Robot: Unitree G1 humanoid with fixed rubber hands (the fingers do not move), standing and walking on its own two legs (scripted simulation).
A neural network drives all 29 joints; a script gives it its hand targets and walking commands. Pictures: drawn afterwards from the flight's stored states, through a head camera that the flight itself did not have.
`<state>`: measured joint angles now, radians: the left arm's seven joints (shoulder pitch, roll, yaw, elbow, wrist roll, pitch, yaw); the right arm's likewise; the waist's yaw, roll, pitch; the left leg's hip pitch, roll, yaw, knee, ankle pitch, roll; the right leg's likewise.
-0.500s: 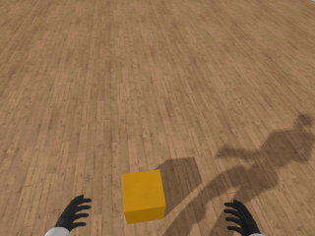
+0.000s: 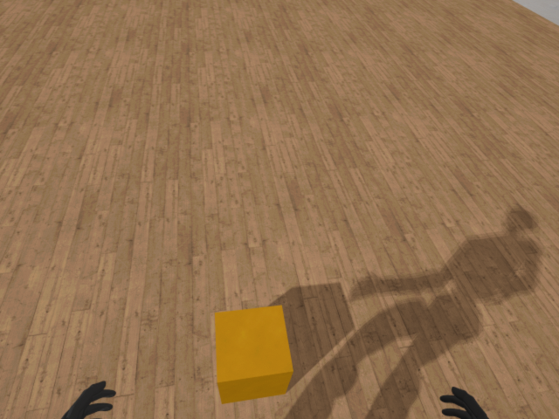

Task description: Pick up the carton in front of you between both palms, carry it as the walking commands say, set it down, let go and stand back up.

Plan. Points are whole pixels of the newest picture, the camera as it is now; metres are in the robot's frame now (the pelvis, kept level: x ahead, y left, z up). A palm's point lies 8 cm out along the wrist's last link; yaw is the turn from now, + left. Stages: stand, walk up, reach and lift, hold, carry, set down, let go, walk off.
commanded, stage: stand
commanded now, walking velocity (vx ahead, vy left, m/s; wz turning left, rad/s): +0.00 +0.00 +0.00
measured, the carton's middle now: (251, 355) +0.43 +0.04 -0.64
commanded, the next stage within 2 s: none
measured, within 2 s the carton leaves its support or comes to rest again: neither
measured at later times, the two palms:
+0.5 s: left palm out of the picture +0.11 +0.29 -0.10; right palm out of the picture +0.11 -0.30 -0.08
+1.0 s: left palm out of the picture +0.08 +0.30 -0.10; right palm out of the picture +0.08 -0.31 -0.09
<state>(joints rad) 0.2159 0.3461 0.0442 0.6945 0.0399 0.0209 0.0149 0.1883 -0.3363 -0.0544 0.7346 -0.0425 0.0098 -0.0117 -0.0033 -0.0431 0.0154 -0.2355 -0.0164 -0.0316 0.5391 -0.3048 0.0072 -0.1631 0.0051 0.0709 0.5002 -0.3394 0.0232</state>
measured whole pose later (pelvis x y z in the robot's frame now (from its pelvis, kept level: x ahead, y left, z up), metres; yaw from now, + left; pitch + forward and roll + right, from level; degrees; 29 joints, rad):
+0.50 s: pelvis +0.00 +0.00 +0.01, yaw +0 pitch -1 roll +0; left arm 0.17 0.36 0.02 0.84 0.03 0.00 0.02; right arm 0.16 -0.34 -0.03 0.86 -0.03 0.00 -0.02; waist -0.01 -0.03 0.02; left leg -0.17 -0.02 -0.03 0.46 -0.27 0.01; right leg -0.10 0.00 0.08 0.43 -0.30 0.03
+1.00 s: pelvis -0.02 +0.00 +0.01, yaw +0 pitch -2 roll +0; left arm 0.16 0.38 0.01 0.95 0.02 -0.01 0.02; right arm 0.13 -0.37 -0.02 0.98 -0.02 0.00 -0.01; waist -0.01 -0.02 0.03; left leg -0.15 -0.01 -0.03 0.41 -0.21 0.01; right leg -0.08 0.00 0.07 0.37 -0.25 0.02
